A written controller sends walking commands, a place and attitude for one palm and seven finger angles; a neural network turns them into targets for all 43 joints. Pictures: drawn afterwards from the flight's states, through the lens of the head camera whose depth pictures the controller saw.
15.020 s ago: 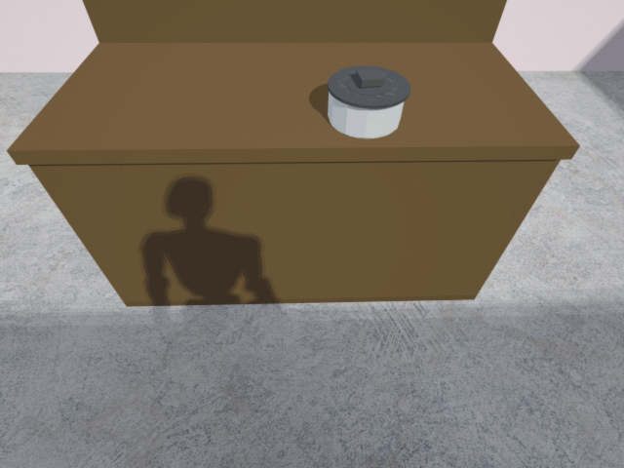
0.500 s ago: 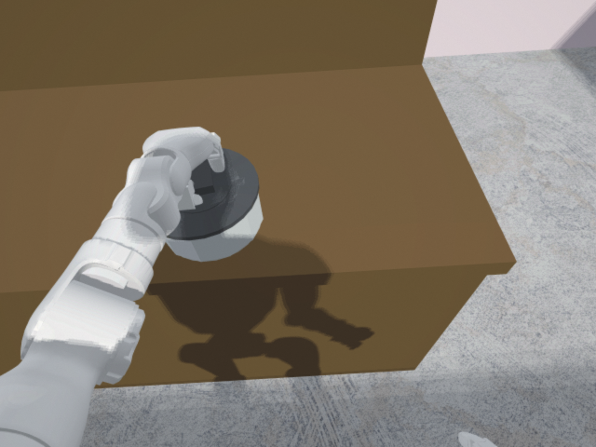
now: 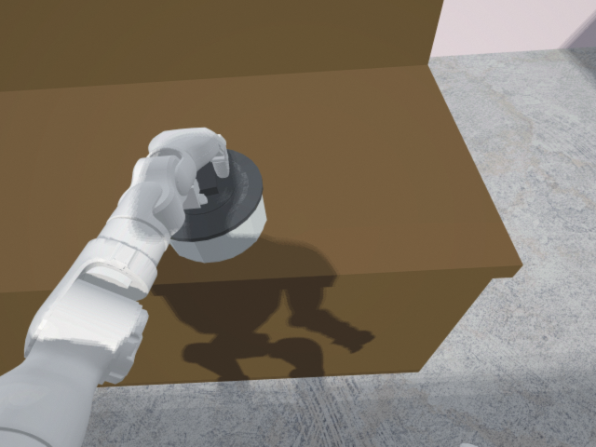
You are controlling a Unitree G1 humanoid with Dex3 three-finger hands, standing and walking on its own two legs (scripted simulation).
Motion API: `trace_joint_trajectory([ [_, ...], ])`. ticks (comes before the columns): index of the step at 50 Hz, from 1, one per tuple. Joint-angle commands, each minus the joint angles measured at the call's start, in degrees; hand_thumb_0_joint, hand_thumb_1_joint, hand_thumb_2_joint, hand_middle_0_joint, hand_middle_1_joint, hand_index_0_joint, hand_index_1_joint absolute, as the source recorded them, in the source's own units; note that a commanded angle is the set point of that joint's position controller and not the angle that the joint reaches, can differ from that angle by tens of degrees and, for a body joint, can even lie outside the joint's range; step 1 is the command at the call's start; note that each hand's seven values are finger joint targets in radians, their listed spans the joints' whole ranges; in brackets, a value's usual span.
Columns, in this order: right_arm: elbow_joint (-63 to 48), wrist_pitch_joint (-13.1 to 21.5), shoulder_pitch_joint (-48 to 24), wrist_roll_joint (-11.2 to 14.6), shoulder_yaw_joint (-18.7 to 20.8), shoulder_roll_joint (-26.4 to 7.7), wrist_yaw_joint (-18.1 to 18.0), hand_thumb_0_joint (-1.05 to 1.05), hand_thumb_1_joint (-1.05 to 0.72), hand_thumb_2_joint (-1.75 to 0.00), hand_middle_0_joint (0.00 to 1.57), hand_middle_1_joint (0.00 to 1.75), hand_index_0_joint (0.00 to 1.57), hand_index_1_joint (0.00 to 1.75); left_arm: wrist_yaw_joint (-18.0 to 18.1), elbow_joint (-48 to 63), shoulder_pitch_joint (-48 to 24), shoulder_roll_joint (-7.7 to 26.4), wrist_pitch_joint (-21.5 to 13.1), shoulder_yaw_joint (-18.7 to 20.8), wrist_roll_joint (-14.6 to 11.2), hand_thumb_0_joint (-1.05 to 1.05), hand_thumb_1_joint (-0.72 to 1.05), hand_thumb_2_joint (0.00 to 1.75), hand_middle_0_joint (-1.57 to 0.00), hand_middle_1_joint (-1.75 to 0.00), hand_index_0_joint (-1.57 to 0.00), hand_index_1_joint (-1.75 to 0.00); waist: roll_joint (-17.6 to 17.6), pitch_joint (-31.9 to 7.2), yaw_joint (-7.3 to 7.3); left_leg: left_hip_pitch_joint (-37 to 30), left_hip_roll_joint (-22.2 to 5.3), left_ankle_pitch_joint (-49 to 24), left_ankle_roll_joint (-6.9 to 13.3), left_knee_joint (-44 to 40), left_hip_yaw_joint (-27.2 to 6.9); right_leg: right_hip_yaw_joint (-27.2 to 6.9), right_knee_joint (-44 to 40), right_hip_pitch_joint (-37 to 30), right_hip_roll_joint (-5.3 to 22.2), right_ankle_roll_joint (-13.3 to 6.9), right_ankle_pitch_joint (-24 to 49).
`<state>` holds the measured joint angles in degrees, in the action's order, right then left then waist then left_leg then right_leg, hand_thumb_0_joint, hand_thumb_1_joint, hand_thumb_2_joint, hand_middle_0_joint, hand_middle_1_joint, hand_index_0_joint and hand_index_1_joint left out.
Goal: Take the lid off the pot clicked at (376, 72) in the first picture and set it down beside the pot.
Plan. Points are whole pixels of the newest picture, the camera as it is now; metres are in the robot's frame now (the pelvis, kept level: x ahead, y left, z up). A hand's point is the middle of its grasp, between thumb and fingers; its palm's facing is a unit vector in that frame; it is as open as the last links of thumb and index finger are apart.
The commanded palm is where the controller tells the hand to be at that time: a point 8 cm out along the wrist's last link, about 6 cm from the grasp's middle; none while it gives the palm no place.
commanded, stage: close the fingers and squeeze the knob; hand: left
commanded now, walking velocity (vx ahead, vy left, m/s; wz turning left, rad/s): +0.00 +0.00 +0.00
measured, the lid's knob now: (198, 181) +0.49 +0.15 +0.07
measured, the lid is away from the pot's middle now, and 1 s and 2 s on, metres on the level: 0.01 0.01 0.01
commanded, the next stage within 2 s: lift the lid straight up in 0.34 s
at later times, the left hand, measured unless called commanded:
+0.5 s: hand (195, 184) +0.46 +0.14 +0.09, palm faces -0.35 -0.04 -0.94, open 7.9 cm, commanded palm +0.45 +0.15 +0.16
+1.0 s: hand (186, 173) +0.46 +0.15 +0.12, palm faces -0.33 -0.04 -0.94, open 7.8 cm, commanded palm +0.46 +0.15 +0.20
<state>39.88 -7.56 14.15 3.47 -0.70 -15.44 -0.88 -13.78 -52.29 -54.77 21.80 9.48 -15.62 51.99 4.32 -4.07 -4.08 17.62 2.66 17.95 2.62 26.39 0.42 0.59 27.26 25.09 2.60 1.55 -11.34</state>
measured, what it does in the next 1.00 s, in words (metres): stands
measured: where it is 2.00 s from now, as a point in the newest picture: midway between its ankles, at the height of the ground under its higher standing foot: outside the picture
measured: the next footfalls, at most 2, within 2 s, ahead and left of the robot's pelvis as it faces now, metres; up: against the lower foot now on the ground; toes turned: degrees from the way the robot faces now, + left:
none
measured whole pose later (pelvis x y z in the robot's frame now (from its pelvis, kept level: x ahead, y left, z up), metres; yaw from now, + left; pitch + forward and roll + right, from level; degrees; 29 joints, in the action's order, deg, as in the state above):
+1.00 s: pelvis +0.00 +0.00 +0.00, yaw +0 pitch +8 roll +0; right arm 40.3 -3.1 13.8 3.6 -1.1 -15.4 -2.3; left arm -16.5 -51.5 -56.7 23.6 9.3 -14.9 51.3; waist 4.4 -2.7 -4.2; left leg 15.4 2.9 16.9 2.6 24.7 0.2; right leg 0.8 25.9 22.9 2.8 1.6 -10.6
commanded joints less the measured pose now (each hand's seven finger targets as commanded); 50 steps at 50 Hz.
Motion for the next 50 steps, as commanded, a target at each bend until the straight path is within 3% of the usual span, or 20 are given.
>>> trace_joint_trajectory([
  [1, -5.71, 1.61, 0.38, -0.07, 2.44, -6.95, -0.23, 0.0, -0.9, -0.9, 0.2, 0.3, 0.2, 0.3, 2.01, 8.98, -28.34, 10.28, 0.12, 3.64, 0.27, 0.0, 0.32, 1.03, -0.63, -0.92, -0.72, -0.99, -5.42, -22.24, -0.76, -5.86, -0.73, -28.42, 0.36, -0.62, -1.11, 2.29, 1.13, -14.41, -2.19, -3.37, 21.82],
  [3, -5.72, 1.69, 0.29, -0.11, 2.4, -7.12, -0.19, 0.0, -0.9, -0.9, 0.2, 0.3, 0.2, 0.3, 2.3, 9.93, -29.36, 12.15, 0.11, 4.99, 0.35, 0.0, 0.35, 1.04, -0.63, -0.93, -0.73, -0.99, -4.76, -23.1, -0.41, -6.15, -0.74, -27.97, 0.19, -0.77, -1.29, 2.12, 1.17, -14.78, -2.16, -3.43, 21.38],
  [6, -5.74, 1.72, 0.14, -0.08, 2.36, -6.94, -0.28, 0.0, -0.9, -0.9, 0.2, 0.3, 0.2, 0.3, 2.12, 8.77, -29.15, 9.58, 0.29, 2.98, 0.21, 0.0, 0.38, 1.05, -0.64, -0.93, -0.75, -1.0, -5.22, -22.4, -0.87, -5.92, -0.64, -27.16, 0.24, -0.8, -1.2, 2.28, 1.09, -14.21, -2.17, -3.41, 20.9],
  [9, -5.67, 1.77, 0.38, -0.18, 2.37, -7.42, -0.46, 0.0, -0.9, -0.9, 0.2, 0.3, 0.2, 0.3, 2.3, 9.82, -30.73, 13.0, 0.08, 5.51, 0.23, 0.0, 0.42, 1.06, -0.65, -0.93, -0.76, -1.01, -5.37, -23.11, -0.54, -5.4, -0.61, -25.9, 0.29, -1.08, -1.25, 2.07, 0.99, -15.27, -2.04, -3.56, 20.75],
  [11, -5.83, 1.85, 0.39, -0.11, 2.21, -7.13, -0.61, 0.0, -0.9, -0.9, 0.2, 0.3, 0.2, 0.3, 2.14, 7.01, -28.11, 12.03, 0.26, 5.02, 0.39, 0.0, 0.44, 1.07, -0.66, -0.94, -0.78, -1.01, -6.03, -22.24, -0.47, -4.62, -0.51, -25.61, 0.4, -1.13, -0.91, 2.1, 0.99, -15.48, -2.13, -3.44, 20.89],
  [13, -5.46, 1.65, 0.39, 0.08, 2.21, -7.23, -0.76, 0.0, -0.9, -0.9, 0.2, 0.3, 0.2, 0.3, 2.04, 6.63, -30.33, 10.24, 0.46, 3.08, 0.53, 0.0, 0.46, 1.07, -0.67, -0.94, -0.79, -1.02, -6.26, -20.72, -1.29, -4.05, -0.56, -22.96, 0.33, -1.48, -0.67, 2.22, 0.71, -13.8, -2.16, -3.43, 19.29],
  [17, -6.07, 2.14, 0.66, -0.27, 2.11, -7.2, -1.05, 0.0, -0.9, -0.9, 0.2, 0.3, 0.2, 0.3, 2.11, 9.2, -30.8, 13.97, -0.45, 6.03, 0.6, 0.0, 0.5, 1.09, -0.68, -0.95, -0.81, -1.03, -4.7, -24.03, -0.38, -4.75, -0.33, -25.09, 0.49, -1.32, -0.76, 1.7, 1.03, -16.57, -1.93, -3.51, 21.49],
  [22, -5.69, 1.97, 0.89, -0.01, 2.26, -7.3, -0.89, 0.0, -0.9, -0.9, 0.2, 0.3, 0.2, 0.3, 2.2, 7.11, -30.19, 12.76, -0.44, 5.02, 0.88, 0.0, 0.52, 1.09, -0.69, -0.96, -0.84, -1.04, -5.03, -21.5, -0.88, -4.48, -0.7, -24.55, 0.35, -1.27, -0.69, 1.95, 0.71, -14.26, -2.16, -3.48, 20.02],
  [24, -5.87, 2.2, 0.86, -0.15, 2.41, -7.34, -1.01, 0.0, -0.9, -0.9, 0.2, 0.3, 0.2, 0.3, 2.36, 9.2, -31.94, 13.65, -0.75, 5.69, 0.66, 0.0, 0.53, 1.09, -0.69, -0.96, -0.84, -1.04, -4.51, -23.22, -0.74, -5.39, -0.65, -25.12, 0.39, -1.25, -1.02, 1.95, 0.72, -14.9, -2.07, -3.57, 20.17],
  [26, -6.19, 2.74, 0.81, -0.22, 2.4, -7.09, -1.14, 0.0, -0.9, -0.9, 0.2, 0.3, 0.2, 0.3, 2.85, 11.84, -32.84, 17.24, -1.08, 8.36, 0.98, 0.0, 0.53, 1.09, -0.7, -0.97, -0.84, -1.04, -3.19, -25.74, -0.03, -6.67, -0.6, -26.38, 0.5, -1.28, -1.11, 1.58, 0.83, -16.9, -2.0, -3.53, 21.42],
  [29, -6.33, 3.62, 0.61, -0.28, 2.61, -6.64, -0.84, 0.0, -0.9, -0.9, 0.2, 0.3, 0.2, 0.3, 2.81, 15.41, -34.13, 13.57, -1.28, 5.39, 0.39, 0.0, 0.53, 1.1, -0.7, -0.97, -0.85, -1.04, -1.78, -27.03, -0.61, -10.03, -1.0, -32.39, 0.08, -0.62, -2.06, 1.99, 0.83, -15.63, -2.09, -3.36, 23.06],
  [30, -5.71, 3.5, 0.93, -0.29, 2.59, -6.96, -0.86, 0.0, -0.9, -0.9, 0.2, 0.3, 0.2, 0.3, 3.23, 13.39, -33.03, 16.88, -0.8, 8.14, 0.71, 0.0, 0.53, 1.1, -0.7, -0.97, -0.85, -1.04, -3.45, -26.09, -0.19, -9.12, -1.08, -30.57, 0.14, -0.93, -1.88, 1.85, 0.61, -16.29, -2.27, -3.29, 22.51],
  [33, -5.67, 4.05, 0.27, 0.04, 2.32, -6.77, -1.08, 0.0, -0.9, -0.9, 0.2, 0.3, 0.2, 0.3, 3.29, 14.12, -35.61, 15.48, -0.27, 6.52, 0.21, 0.0, 0.53, 1.1, -0.7, -0.97, -0.85, -1.04, -3.79, -24.7, -0.53, -7.66, -0.63, -26.83, 0.32, -1.93, -1.44, 1.86, 0.26, -16.86, -2.14, -3.28, 22.06],
  [35, -6.08, 5.03, 0.27, -0.2, 2.38, -6.77, -1.19, 0.0, -0.9, -0.9, 0.2, 0.3, 0.2, 0.3, 3.49, 18.67, -37.31, 18.53, -0.97, 8.71, 0.36, 0.0, 0.53, 1.1, -0.7, -0.97, -0.85, -1.04, -1.77, -28.8, 0.11, -10.39, -0.64, -30.18, 0.22, -1.59, -2.06, 1.56, 0.7, -18.54, -2.05, -3.34, 23.62],
  [37, -5.41, 5.03, 0.22, -0.22, 2.17, -6.77, -1.26, 0.0, -0.9, -0.9, 0.2, 0.3, 0.2, 0.3, 3.22, 13.99, -34.03, 18.01, -0.09, 8.56, 0.93, 0.0, 0.53, 1.1, -0.7, -0.97, -0.85, -1.04, -3.5, -26.01, 0.1, -8.8, -0.67, -30.18, 0.1, -1.67, -1.93, 1.77, 0.51, -18.1, -2.08, -3.31, 23.71],
  [40, -5.14, 5.03, 0.12, 0.09, 2.1, -6.97, -1.35, 0.0, -0.9, -0.9, 0.2, 0.3, 0.2, 0.3, 2.49, 13.79, -37.1, 15.75, 0.43, 6.13, 0.57, 0.0, 0.53, 1.1, -0.7, -0.97, -0.85, -1.04, -4.57, -23.87, -0.79, -7.85, -0.51, -26.58, 0.32, -2.3, -1.43, 1.91, -0.02, -16.69, -2.16, -3.27, 22.02],
  [44, -5.44, 6.36, 0.31, -0.11, 2.14, -6.83, -1.71, 0.0, -0.9, -0.9, 0.2, 0.3, 0.2, 0.3, 1.61, 17.42, -40.47, 17.11, -0.65, 6.68, 0.05, 0.0, 0.53, 1.1, -0.7, -0.97, -0.85, -1.04, -2.01, -27.01, -0.8, -10.86, -0.48, -29.33, 0.01, -1.78, -2.23, 1.85, 0.34, -17.1, -1.92, -3.36, 22.87],
  [46, -5.29, 6.28, 0.58, -0.22, 2.02, -6.97, -1.79, 0.0, -0.9, -0.9, 0.2, 0.3, 0.2, 0.3, 1.37, 14.81, -37.55, 19.41, -0.34, 8.97, 0.43, 0.0, 0.53, 1.1, -0.7, -0.97, -0.85, -1.04, -4.0, -26.62, -0.17, -9.8, -0.42, -29.26, 0.26, -1.84, -1.88, 1.69, 0.22, -18.32, -1.95, -3.21, 23.75],
  [47, -5.39, 6.21, 0.33, -0.19, 1.93, -6.86, -1.8, 0.0, -0.9, -0.9, 0.2, 0.3, 0.2, 0.3, 1.0, 14.11, -37.94, 17.98, -0.14, 7.73, 0.31, 0.0, 0.53, 1.1, -0.7, -0.97, -0.85, -1.04, -4.88, -25.41, -0.49, -8.92, -0.26, -28.39, 0.39, -1.98, -1.57, 1.69, 0.02, -18.34, -1.94, -3.16, 24.01],
  [50, -5.59, 6.27, -0.03, -0.01, 2.02, -6.82, -1.38, 0.0, -0.9, -0.9, 0.2, 0.3, 0.2, 0.3, 0.35, 16.61, -40.38, 15.91, -0.19, 5.54, 0.31, 0.0, 0.53, 1.1, -0.7, -0.97, -0.85, -1.04, -2.89, -25.72, -0.77, -10.48, -0.47, -29.08, -0.02, -2.21, -2.04, 1.89, -0.01, -16.93, -1.9, -3.27, 22.74],
])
